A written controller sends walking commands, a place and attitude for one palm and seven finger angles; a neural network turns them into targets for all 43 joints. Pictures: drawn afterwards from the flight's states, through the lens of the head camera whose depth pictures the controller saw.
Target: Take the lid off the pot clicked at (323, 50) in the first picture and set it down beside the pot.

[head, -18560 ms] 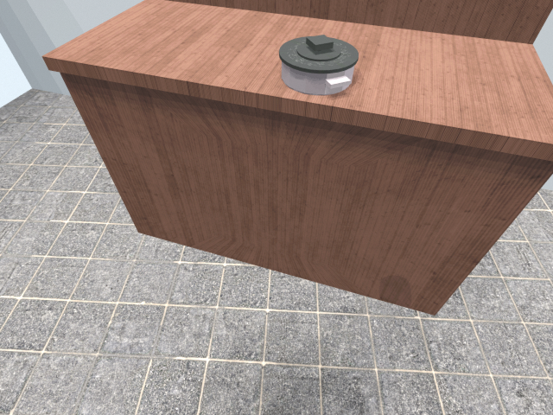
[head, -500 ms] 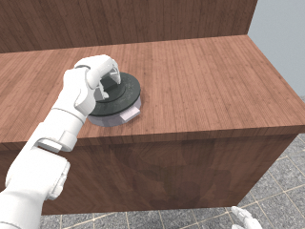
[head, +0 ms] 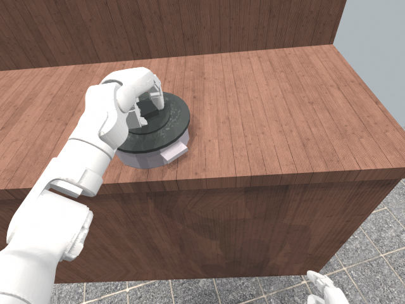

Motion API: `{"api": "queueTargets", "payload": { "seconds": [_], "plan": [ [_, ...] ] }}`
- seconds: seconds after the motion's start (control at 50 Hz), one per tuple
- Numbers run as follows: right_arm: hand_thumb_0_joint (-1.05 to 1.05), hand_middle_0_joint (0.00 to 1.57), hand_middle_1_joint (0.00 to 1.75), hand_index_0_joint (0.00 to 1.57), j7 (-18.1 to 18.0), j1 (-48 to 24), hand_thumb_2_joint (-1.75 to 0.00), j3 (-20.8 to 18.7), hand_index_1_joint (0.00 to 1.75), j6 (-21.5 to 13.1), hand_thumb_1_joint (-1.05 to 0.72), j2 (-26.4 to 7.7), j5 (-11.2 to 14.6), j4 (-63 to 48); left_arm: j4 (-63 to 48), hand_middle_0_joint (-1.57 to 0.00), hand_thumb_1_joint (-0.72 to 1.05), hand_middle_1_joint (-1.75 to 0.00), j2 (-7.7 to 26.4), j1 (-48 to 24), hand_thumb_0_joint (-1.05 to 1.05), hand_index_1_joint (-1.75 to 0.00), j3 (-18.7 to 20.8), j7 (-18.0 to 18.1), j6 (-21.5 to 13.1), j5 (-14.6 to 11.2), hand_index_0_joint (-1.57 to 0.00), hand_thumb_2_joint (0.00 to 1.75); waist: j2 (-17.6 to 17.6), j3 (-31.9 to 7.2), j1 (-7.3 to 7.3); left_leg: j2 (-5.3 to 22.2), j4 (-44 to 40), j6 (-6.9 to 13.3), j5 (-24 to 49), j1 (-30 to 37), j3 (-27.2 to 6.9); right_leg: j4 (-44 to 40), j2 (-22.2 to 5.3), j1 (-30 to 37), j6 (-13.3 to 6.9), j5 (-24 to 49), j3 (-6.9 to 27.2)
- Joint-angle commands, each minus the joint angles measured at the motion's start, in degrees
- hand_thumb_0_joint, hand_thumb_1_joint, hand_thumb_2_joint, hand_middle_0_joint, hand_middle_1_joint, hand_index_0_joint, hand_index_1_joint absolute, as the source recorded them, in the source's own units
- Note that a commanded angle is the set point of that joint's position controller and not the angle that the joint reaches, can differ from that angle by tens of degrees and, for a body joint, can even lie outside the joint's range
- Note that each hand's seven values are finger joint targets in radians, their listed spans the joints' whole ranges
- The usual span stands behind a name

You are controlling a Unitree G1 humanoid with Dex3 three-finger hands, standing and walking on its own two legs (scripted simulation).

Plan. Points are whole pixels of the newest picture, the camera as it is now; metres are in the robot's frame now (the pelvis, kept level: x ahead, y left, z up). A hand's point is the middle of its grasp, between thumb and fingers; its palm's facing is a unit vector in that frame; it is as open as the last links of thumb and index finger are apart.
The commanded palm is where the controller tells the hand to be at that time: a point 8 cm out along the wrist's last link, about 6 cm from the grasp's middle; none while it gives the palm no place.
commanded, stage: lift the lid straight up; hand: left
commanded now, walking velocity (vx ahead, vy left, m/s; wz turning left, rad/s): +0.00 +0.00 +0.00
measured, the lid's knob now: (143, 110) +0.47 +0.13 +0.16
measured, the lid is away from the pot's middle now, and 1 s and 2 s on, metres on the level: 0.00 0.02 0.04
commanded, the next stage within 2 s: move the lid sideways beside the pot in 1.62 s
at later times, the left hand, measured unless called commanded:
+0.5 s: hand (131, 92) +0.44 +0.13 +0.22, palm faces -0.24 -0.09 -0.97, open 7.5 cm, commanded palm +0.43 +0.15 +0.31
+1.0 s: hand (119, 72) +0.45 +0.14 +0.26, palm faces -0.18 -0.08 -0.98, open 7.5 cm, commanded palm +0.43 +0.15 +0.35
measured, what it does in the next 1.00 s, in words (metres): stands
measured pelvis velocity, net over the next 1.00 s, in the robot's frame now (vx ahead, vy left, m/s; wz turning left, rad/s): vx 0.00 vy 0.01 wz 0.00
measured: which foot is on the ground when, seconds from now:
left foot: down 0.00-1.00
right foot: down 0.00-1.00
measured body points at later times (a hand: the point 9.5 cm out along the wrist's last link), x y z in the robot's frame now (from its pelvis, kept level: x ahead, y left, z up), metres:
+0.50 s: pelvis +0.00 +0.00 +0.00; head +0.01 -0.04 +0.45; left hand +0.45 +0.14 +0.27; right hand +0.15 -0.24 -0.12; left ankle +0.02 +0.10 -0.74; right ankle -0.03 -0.12 -0.74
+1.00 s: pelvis +0.00 +0.01 +0.00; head +0.01 -0.03 +0.45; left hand +0.46 +0.15 +0.31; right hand +0.14 -0.24 -0.12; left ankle +0.02 +0.10 -0.74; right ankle -0.03 -0.12 -0.74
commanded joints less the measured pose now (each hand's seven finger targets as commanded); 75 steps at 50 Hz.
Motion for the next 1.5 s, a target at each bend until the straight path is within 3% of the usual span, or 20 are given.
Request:
{"api": "queueTargets", "payload": {
  "seconds": [0.0, 0.24, 0.32, 0.36, 0.42, 0.54, 0.58, 0.64, 0.72, 0.76, 0.92, 0.96, 1.02, 1.04, 1.16, 1.22, 1.24, 1.42, 1.44, 1.48],
  "plan": [
    [0.0, 0.2, 0.3, 0.2, -0.19, -5.49, -0.9, -2.09, 0.3, -2.9, -0.9, -5.88, 0.04, -7.73, -12.61, -0.85, 0.44, -0.91, 15.33, -38.66, 0.0, -0.93, 8.85, 3.88, -0.28, 2.23, -0.87, 1.2, -6.8, -23.81, 0.19, -1.45, 0.47, 2.23, 16.92, 14.97, -2.49, -1.1, 3.34, 1.98, -2.22, 24.3, -0.37],
    [0.0, 0.2, 0.3, 0.2, -0.08, -6.56, -0.9, -1.85, 0.3, -3.41, -0.9, -5.74, 0.08, -8.55, -16.18, -0.85, 0.44, -0.91, 17.65, -41.53, 0.0, -0.93, 10.0, 2.98, -0.41, 2.31, -0.87, 1.2, -5.0, -27.07, 0.72, -1.44, 0.72, 2.22, 19.27, 16.57, -2.57, -0.86, 2.97, 3.49, -2.25, 25.34, 0.05],
    [0.0, 0.2, 0.3, 0.2, -0.43, -5.82, -0.9, -1.88, 0.3, -2.86, -0.9, -6.38, 0.28, -7.74, -11.0, -0.85, 0.44, -0.91, 14.59, -41.02, 0.0, -0.93, 7.44, 2.5, 0.29, 1.36, -0.87, 1.2, -5.75, -22.73, -0.36, -1.55, 0.2, 2.43, 15.54, 14.33, -2.08, -2.0, 2.79, 1.56, -2.33, 23.09, -0.4],
    [0.0, 0.2, 0.3, 0.2, -0.92, -5.8, -0.9, -1.42, 0.3, -2.97, -0.9, -6.28, 0.04, -7.32, -8.48, -0.85, 0.44, -0.91, 19.56, -43.7, 0.0, -0.93, 10.69, 2.57, 0.13, 3.29, -0.87, 1.2, -8.26, -23.41, 0.3, -1.64, -0.44, 2.39, 13.8, 12.91, -2.02, -1.82, 2.96, 3.01, -2.18, 22.56, 0.04],
    [0.0, 0.2, 0.3, 0.2, -0.86, -5.41, -0.9, -1.89, 0.3, -3.66, -0.9, -6.22, 0.27, -7.68, -11.02, -0.85, 0.44, -0.91, 15.16, -45.25, 0.0, -0.93, 7.21, 2.25, -0.36, 1.75, -0.87, 1.2, -4.47, -25.48, -0.47, -1.39, 0.13, 2.44, 15.84, 15.95, -2.24, -1.86, 2.64, 2.03, -2.36, 22.93, -0.21],
    [0.0, 0.2, 0.3, 0.2, -0.75, -5.33, -0.9, -1.72, 0.3, -4.26, -0.9, -6.09, -0.02, -8.04, -10.42, -0.85, 0.44, -0.91, 20.68, -45.47, 0.0, -0.93, 11.54, 1.6, -0.3, 3.63, -0.87, 1.2, -6.66, -27.13, 0.82, -1.42, 0.24, 2.37, 18.61, 15.17, -2.23, -1.33, 2.66, 4.55, -2.2, 25.71, 0.4],
    [0.0, 0.2, 0.3, 0.2, -0.58, -5.56, -0.9, -1.64, 0.3, -4.22, -0.9, -5.87, 0.42, -8.05, -9.47, -0.85, 0.44, -0.91, 15.57, -47.26, 0.0, -0.93, 7.02, 0.91, 0.13, 3.34, -0.87, 1.2, -6.01, -23.43, -0.25, -1.48, -0.16, 2.27, 17.19, 14.55, -2.23, -1.69, 2.79, 1.6, -2.23, 24.0, -0.23],
    [0.0, 0.2, 0.3, 0.2, -0.58, -4.81, -0.9, -1.72, 0.3, -4.02, -0.9, -6.48, 0.13, -8.01, -9.43, -0.85, 0.44, -0.91, 21.01, -46.17, 0.0, -0.93, 11.46, 0.94, 0.25, 3.72, -0.87, 1.2, -6.35, -25.45, 0.69, -1.43, -0.33, 2.24, 17.12, 14.33, -2.37, -1.75, 2.77, 3.63, -2.29, 23.89, -0.02],
    [0.0, 0.2, 0.3, 0.2, -0.59, -4.55, -0.9, -1.98, 0.3, -4.26, -0.9, -6.69, 0.46, -8.25, -10.01, -0.85, 0.44, -0.91, 16.49, -46.77, 0.0, -0.93, 7.54, 0.32, 0.35, 2.37, -0.87, 1.2, -4.59, -24.82, -0.49, -1.25, 0.24, 2.52, 18.95, 15.7, -2.55, -2.3, 2.71, 2.3, -2.41, 24.06, -0.28],
    [0.0, 0.2, 0.3, 0.2, -0.71, -5.06, -0.9, -1.93, 0.3, -4.93, -0.9, -6.42, 0.0, -8.48, -11.6, -0.85, 0.44, -0.91, 21.26, -48.79, 0.0, -0.93, 11.24, 0.43, 0.14, 3.88, -0.87, 1.2, -5.28, -26.74, 0.47, -1.38, 0.28, 2.63, 19.25, 16.1, -2.74, -1.69, 2.97, 3.26, -2.41, 24.6, 0.19],
    [0.0, 0.2, 0.3, 0.2, -0.78, -3.61, -0.9, -2.04, 0.3, -4.88, -0.9, -6.63, 0.44, -7.43, -8.26, -0.85, 0.44, -0.91, 14.97, -50.61, 0.0, -0.93, 5.8, -0.07, 0.62, 2.49, -0.87, 1.2, -3.78, -24.94, -1.04, -1.09, -0.09, 2.16, 18.11, 16.84, -3.3, -2.6, 2.85, 0.19, -2.61, 21.18, -0.71],
    [0.0, 0.2, 0.3, 0.2, -0.87, -4.71, -0.9, -1.81, 0.3, -5.57, -0.9, -6.37, 0.12, -7.94, -11.56, -0.85, 0.44, -0.91, 19.56, -55.68, 0.0, -0.93, 9.02, 0.24, 0.26, 4.15, -0.87, 1.2, -3.91, -27.2, -0.21, -1.14, -0.42, 2.03, 17.44, 17.5, -3.41, -1.95, 3.11, 1.07, -2.69, 20.85, -0.32],
    [0.0, 0.2, 0.3, 0.2, -0.65, -3.41, -0.9, -2.0, 0.3, -5.3, -0.9, -6.67, 0.42, -7.02, -7.42, -0.85, 0.44, -0.91, 14.51, -51.8, 0.0, -0.93, 5.78, -0.15, 0.83, 2.62, -0.87, 1.2, -4.24, -25.21, -0.93, -0.83, -0.12, 1.93, 19.97, 17.28, -3.34, -2.59, 2.78, -0.09, -2.71, 21.63, -0.71],
    [0.0, 0.2, 0.3, 0.2, -0.56, -3.96, -0.9, -1.8, 0.3, -5.46, -0.9, -6.33, 0.22, -7.22, -9.99, -0.85, 0.44, -0.91, 18.86, -54.97, 0.0, -0.93, 9.03, 0.16, 0.71, 3.89, -0.87, 1.2, -5.32, -26.93, 0.16, -0.78, -0.71, 1.63, 19.07, 17.12, -3.57, -2.1, 2.99, 1.07, -2.61, 21.24, -0.55],
    [0.0, 0.2, 0.3, 0.2, -0.57, -4.69, -0.9, -1.55, 0.3, -5.32, -0.9, -6.44, -0.13, -7.56, -8.17, -0.85, 0.44, -0.91, 20.06, -56.12, 0.0, -0.93, 9.84, -0.07, 1.26, 4.98, -0.87, 1.2, -6.36, -26.95, 0.5, -1.04, -0.73, 1.9, 19.08, 15.8, -3.11, -1.96, 2.75, 2.17, -2.79, 22.12, -0.33],
    [0.0, 0.2, 0.3, 0.2, -0.25, -4.34, -0.9, -1.72, 0.3, -5.21, -0.9, -6.56, 0.28, -7.73, -8.09, -0.85, 0.44, -0.91, 15.51, -53.49, 0.0, -0.93, 6.65, -0.51, 1.58, 3.24, -0.87, 1.2, -5.35, -27.03, -0.03, -0.77, -0.12, 1.88, 22.94, 16.95, -3.16, -2.2, 2.32, 1.67, -2.76, 23.22, -0.49],
    [0.0, 0.2, 0.3, 0.2, -0.13, -5.14, -0.9, -1.71, 0.3, -5.41, -0.9, -6.22, 0.1, -8.1, -12.7, -0.85, 0.44, -0.91, 20.08, -56.46, 0.0, -0.93, 10.17, -0.32, 1.48, 4.46, -0.87, 1.2, -5.32, -29.73, 1.13, -0.59, -0.35, 1.68, 23.34, 17.91, -3.14, -1.66, 2.52, 2.78, -2.63, 23.51, -0.15],
    [0.0, 0.2, 0.3, 0.2, -0.11, -6.14, -0.9, -1.49, 0.3, -4.75, -0.9, -6.31, 0.55, -8.76, -10.73, -0.85, 0.44, -0.91, 15.98, -54.66, 0.0, -0.93, 6.69, -1.64, 3.08, 3.17, -0.87, 1.2, -5.31, -27.3, 0.69, -0.87, -0.04, 2.12, 22.48, 16.73, -2.51, -2.03, 2.01, 1.98, -2.69, 22.9, -0.31],
    [0.0, 0.2, 0.3, 0.2, -0.12, -6.47, -0.9, -1.35, 0.3, -4.62, -0.9, -6.24, 0.34, -8.49, -9.68, -0.85, 0.44, -0.91, 21.11, -54.3, 0.0, -0.93, 10.61, -1.47, 3.5, 4.87, -0.87, 1.2, -7.2, -26.91, 1.73, -0.95, -0.4, 2.01, 20.55, 15.06, -2.31, -1.69, 2.33, 2.81, -2.68, 22.42, -0.06],
    [0.0, 0.2, 0.3, 0.2, -0.42, -6.96, -0.9, -1.04, 0.3, -4.21, -0.9, -6.24, 0.43, -8.48, -6.98, -0.85, 0.44, -0.91, 20.51, -54.2, 0.0, -0.93, 9.77, -1.96, 4.13, 5.3, -0.87, 1.2, -9.32, -23.84, 1.49, -1.32, -0.97, 2.1, 17.34, 12.49, -1.8, -1.71, 2.15, 2.45, -2.65, 22.13, -0.33]
  ]
}}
